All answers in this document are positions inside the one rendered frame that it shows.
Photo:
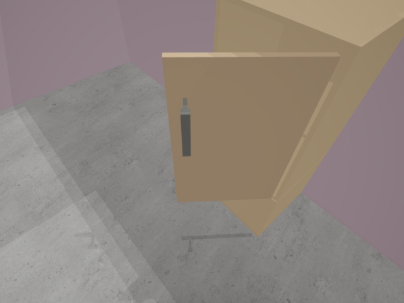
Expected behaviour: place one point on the cupboard door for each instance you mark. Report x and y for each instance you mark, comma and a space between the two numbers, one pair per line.
248, 113

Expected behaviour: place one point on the handle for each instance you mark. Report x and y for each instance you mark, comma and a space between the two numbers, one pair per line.
186, 129

